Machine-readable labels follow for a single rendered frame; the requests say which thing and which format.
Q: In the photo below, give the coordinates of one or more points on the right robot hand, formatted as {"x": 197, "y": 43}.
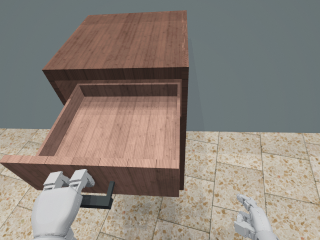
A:
{"x": 247, "y": 225}

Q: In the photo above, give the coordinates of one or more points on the left robot hand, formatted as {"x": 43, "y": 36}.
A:
{"x": 57, "y": 206}

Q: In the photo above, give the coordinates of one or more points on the drawer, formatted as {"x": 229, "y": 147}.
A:
{"x": 128, "y": 133}

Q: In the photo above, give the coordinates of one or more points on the handle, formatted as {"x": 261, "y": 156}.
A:
{"x": 99, "y": 201}

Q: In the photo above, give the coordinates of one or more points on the cabinet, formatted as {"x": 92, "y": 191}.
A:
{"x": 141, "y": 47}

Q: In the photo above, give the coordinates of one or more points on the robot right forearm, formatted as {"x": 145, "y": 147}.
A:
{"x": 265, "y": 235}

